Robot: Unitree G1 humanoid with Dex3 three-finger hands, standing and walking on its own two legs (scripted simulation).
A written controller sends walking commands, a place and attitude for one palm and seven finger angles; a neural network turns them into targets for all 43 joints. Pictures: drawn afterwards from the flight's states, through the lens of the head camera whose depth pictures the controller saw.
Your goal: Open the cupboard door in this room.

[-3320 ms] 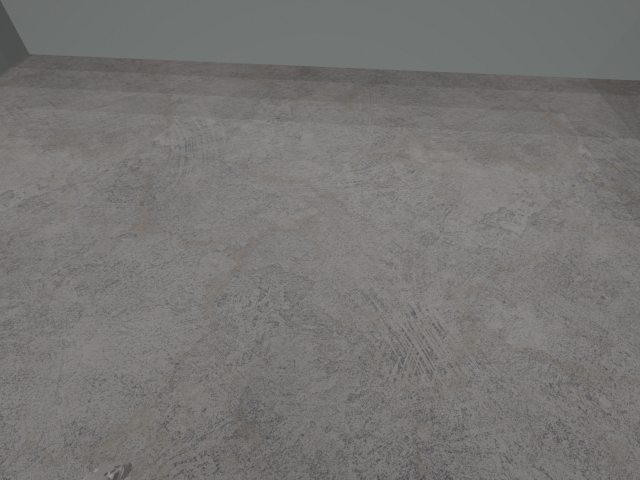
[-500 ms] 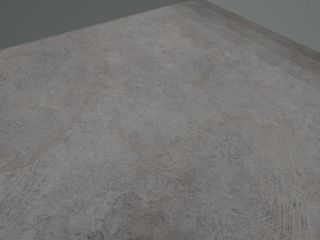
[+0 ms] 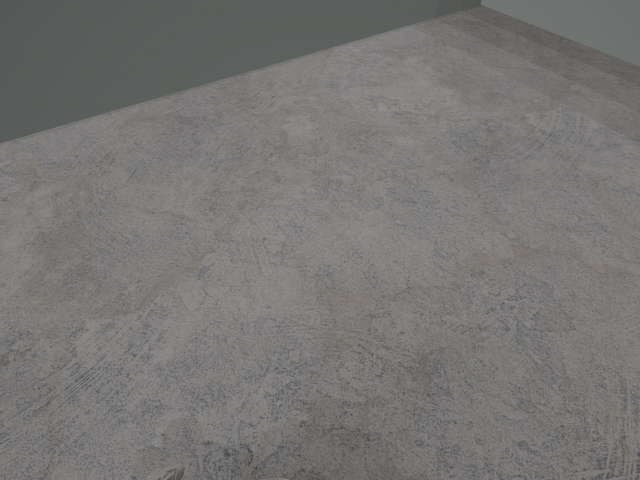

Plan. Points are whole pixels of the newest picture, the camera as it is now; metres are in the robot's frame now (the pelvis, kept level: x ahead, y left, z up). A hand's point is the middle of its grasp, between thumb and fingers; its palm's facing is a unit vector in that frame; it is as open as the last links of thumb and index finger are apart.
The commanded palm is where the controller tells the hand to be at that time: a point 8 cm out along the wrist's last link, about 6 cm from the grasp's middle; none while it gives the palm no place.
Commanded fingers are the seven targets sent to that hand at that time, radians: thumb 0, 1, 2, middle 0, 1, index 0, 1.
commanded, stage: turn or walk to find it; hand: left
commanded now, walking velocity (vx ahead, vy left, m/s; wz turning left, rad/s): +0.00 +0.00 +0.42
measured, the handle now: out of the picture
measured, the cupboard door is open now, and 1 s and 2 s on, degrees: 0 0 0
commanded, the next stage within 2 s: none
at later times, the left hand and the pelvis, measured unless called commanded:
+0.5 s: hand out of the picture -0.05 +0.26 -0.17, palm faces +0.27 -0.93 -0.24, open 7.4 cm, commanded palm none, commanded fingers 0.00 0.90 0.90 -0.20 -0.30 -0.20 -0.30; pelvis -0.04 +0.04 +0.00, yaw +13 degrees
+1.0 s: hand out of the picture -0.07 +0.20 -0.14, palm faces +0.44 -0.86 -0.26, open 7.4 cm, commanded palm none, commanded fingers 0.00 0.90 0.90 -0.20 -0.30 -0.20 -0.30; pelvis -0.06 +0.00 +0.01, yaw +26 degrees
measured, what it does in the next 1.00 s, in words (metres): steps on the spot, turning left: left foot, then right foot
